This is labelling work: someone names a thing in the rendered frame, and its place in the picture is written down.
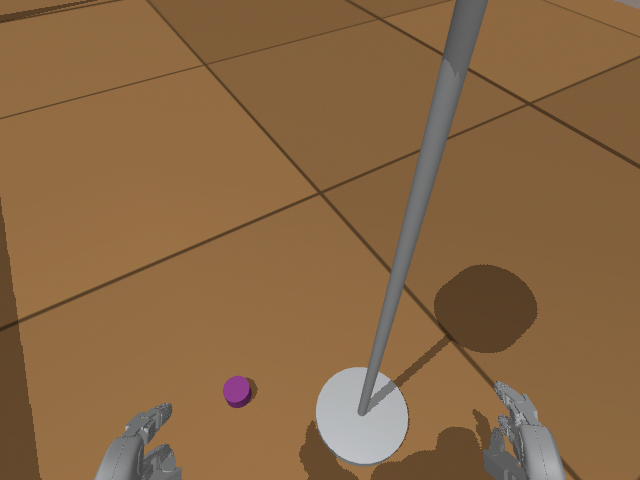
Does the floor lamp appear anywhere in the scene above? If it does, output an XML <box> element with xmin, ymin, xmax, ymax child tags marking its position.
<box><xmin>316</xmin><ymin>0</ymin><xmax>488</xmax><ymax>467</ymax></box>

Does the tin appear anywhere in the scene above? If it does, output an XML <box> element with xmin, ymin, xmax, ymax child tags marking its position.
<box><xmin>223</xmin><ymin>376</ymin><xmax>252</xmax><ymax>408</ymax></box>

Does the left robot hand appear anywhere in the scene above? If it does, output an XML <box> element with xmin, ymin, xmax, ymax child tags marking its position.
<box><xmin>94</xmin><ymin>403</ymin><xmax>182</xmax><ymax>480</ymax></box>

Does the right robot hand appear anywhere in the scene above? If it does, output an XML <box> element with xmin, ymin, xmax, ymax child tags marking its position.
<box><xmin>483</xmin><ymin>381</ymin><xmax>566</xmax><ymax>480</ymax></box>

